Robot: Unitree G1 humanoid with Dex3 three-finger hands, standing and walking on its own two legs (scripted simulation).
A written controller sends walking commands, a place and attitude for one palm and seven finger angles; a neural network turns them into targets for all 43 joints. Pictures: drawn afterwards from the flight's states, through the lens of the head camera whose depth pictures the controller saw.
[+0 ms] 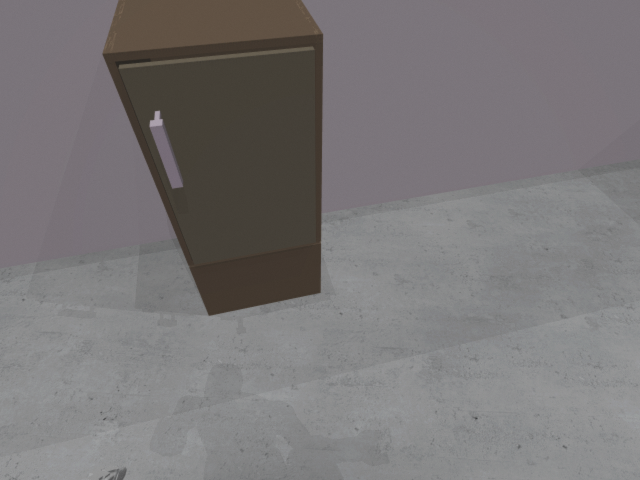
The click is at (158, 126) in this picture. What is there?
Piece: cupboard door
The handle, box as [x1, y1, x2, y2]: [150, 111, 182, 188]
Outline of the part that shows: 155,111 154,119 150,120 150,129 172,188 182,186 182,179 162,119 160,118 160,112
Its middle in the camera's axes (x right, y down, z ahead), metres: -0.33 -0.19 +0.83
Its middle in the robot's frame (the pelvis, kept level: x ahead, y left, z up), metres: +0.74 +0.38 -0.02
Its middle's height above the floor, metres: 0.75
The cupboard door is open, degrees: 0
